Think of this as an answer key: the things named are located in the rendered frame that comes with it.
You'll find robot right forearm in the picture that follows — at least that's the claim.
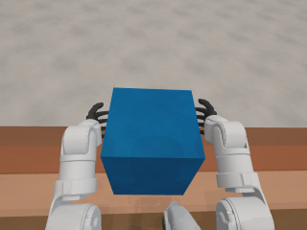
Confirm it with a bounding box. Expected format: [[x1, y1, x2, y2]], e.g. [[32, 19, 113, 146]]
[[203, 115, 275, 230]]

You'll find right robot hand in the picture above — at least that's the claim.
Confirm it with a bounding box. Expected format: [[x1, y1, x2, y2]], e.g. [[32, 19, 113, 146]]
[[195, 99, 217, 135]]

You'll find left robot hand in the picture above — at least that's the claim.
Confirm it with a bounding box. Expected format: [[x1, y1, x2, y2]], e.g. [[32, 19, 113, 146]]
[[86, 103, 109, 139]]

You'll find right robot upper arm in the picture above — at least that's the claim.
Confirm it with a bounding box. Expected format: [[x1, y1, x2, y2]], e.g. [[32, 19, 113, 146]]
[[216, 196, 274, 230]]

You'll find carton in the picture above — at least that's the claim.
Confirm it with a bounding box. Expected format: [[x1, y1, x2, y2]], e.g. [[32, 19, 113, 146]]
[[100, 87, 205, 196]]

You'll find right robot shin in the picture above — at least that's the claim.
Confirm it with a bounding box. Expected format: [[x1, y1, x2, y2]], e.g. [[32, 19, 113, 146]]
[[167, 201, 179, 208]]

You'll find robot left forearm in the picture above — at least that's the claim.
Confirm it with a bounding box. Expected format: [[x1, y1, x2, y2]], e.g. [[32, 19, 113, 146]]
[[45, 119, 103, 230]]

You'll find left robot upper arm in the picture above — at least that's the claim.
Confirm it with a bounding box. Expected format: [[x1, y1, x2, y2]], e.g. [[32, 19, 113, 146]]
[[46, 203, 102, 230]]

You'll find right robot thigh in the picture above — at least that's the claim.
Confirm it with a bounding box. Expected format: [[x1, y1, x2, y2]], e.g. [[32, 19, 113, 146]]
[[163, 205, 201, 230]]

